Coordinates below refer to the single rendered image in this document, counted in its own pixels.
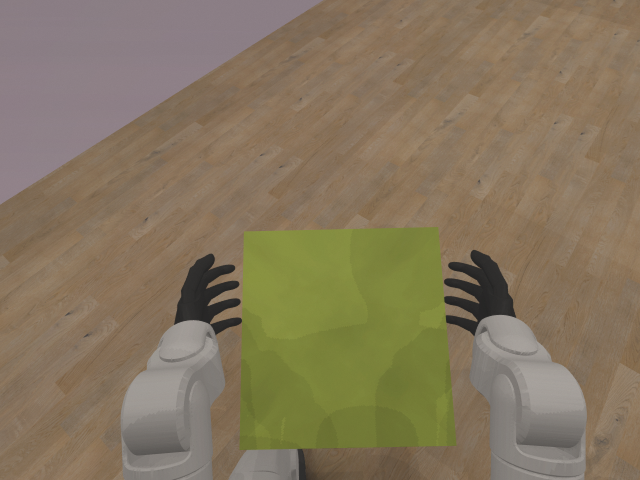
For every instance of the left robot thigh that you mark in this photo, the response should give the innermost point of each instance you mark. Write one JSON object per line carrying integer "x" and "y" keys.
{"x": 270, "y": 464}

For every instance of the carton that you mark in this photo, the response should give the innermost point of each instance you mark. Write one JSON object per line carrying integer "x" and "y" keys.
{"x": 344, "y": 340}

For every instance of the robot right hand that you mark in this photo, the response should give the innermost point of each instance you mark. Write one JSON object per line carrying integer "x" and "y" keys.
{"x": 492, "y": 294}

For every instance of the left robot forearm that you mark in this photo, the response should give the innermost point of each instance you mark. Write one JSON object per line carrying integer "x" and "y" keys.
{"x": 166, "y": 429}

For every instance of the right robot forearm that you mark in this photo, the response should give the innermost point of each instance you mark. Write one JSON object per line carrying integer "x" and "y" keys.
{"x": 538, "y": 412}

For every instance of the robot left hand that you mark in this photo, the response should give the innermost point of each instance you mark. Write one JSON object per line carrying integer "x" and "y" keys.
{"x": 193, "y": 304}

